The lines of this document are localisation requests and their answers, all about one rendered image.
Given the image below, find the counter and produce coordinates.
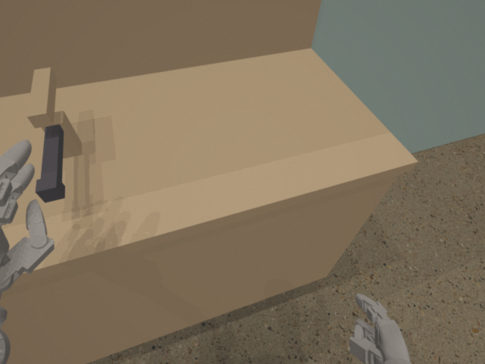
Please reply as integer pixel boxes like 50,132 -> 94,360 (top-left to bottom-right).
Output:
0,0 -> 418,364

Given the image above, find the right robot hand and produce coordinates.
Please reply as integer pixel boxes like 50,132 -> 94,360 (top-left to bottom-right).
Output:
349,293 -> 411,364

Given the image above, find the tap lever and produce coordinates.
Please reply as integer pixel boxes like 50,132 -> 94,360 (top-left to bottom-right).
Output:
36,124 -> 65,203

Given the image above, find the left robot hand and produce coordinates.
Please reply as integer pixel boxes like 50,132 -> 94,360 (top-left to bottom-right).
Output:
0,140 -> 55,299

